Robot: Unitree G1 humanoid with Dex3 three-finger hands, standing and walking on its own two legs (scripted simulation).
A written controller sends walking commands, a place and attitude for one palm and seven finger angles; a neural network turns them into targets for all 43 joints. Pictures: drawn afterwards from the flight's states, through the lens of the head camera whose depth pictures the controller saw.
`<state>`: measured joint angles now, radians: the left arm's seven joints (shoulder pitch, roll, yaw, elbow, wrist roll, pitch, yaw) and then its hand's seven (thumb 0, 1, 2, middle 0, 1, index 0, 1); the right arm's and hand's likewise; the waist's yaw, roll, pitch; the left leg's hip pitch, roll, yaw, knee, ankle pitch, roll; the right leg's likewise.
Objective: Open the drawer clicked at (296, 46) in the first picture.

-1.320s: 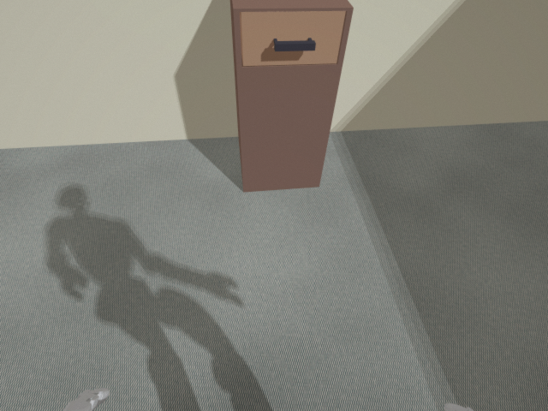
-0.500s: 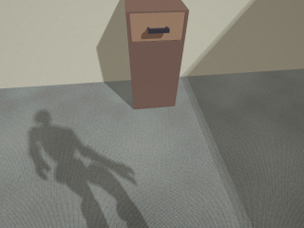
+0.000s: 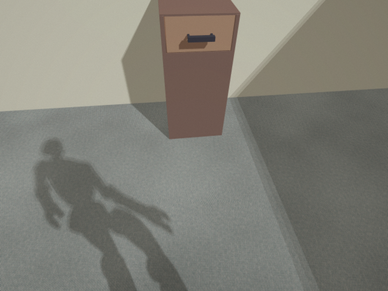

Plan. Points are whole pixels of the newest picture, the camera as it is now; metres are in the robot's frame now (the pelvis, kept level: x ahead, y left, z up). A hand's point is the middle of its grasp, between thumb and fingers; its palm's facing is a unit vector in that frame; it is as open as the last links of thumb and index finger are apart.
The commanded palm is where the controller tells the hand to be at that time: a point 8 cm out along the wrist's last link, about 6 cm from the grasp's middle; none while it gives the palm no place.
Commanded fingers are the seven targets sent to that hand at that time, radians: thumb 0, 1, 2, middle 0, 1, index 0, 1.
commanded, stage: look at it before walking up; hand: left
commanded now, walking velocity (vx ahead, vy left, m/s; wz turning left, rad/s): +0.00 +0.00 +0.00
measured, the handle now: (200, 36) +1.26 +0.04 -0.02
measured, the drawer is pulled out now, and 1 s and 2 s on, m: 0.00 0.00 0.00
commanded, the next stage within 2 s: walk to a spot facing it in 0.22 s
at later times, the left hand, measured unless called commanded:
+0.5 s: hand out of the picture +0.06 +0.24 -0.16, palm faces -0.05 -0.94 -0.33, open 7.4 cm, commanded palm none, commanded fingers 0.00 0.90 0.90 -0.20 -0.30 -0.20 -0.30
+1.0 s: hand out of the picture +0.04 +0.15 -0.16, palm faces -0.20 -0.96 -0.19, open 7.4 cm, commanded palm none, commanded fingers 0.00 0.90 0.90 -0.20 -0.30 -0.20 -0.30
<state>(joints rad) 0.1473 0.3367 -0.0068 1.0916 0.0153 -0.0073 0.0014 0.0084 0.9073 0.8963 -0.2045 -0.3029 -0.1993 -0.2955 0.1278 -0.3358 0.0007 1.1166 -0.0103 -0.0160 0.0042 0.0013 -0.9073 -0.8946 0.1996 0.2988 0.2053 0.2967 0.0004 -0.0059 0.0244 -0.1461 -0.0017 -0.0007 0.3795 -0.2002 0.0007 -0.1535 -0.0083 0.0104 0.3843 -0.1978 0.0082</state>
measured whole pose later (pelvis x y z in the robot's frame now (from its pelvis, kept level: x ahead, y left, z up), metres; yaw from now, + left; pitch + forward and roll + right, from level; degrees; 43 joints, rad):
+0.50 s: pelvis +0.00 +0.00 +0.00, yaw -3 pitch -2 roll +0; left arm 0.17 0.33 0.01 1.06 0.02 0.03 0.01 0.01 0.91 0.90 -0.20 -0.30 -0.20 -0.30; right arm 0.11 -0.31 -0.01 1.07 -0.01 0.00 -0.01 0.00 -0.91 -0.89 0.20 0.30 0.20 0.30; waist 0.02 -0.01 0.04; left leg -0.16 0.01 0.05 0.42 -0.23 0.00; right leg -0.20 0.00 0.06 0.44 -0.21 0.01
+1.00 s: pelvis +0.06 -0.04 +0.00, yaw -18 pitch +1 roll +0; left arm 0.47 0.14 0.03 1.04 0.03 -0.04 -0.01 0.01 0.91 0.90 -0.21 -0.30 -0.20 -0.30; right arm 0.17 -0.23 -0.07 0.96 -0.02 0.00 0.02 0.00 -0.91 -0.90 0.20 0.30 0.20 0.30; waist 0.04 0.02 0.02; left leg -0.60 0.10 0.02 1.01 -0.20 -0.06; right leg -0.10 0.06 0.07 0.34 -0.25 -0.06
